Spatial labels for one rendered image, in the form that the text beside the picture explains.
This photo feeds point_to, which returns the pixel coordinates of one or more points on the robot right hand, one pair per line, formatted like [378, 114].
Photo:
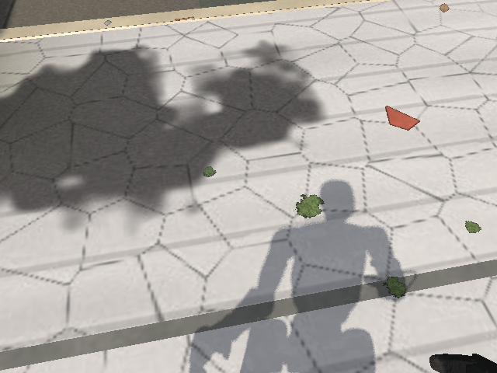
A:
[458, 363]

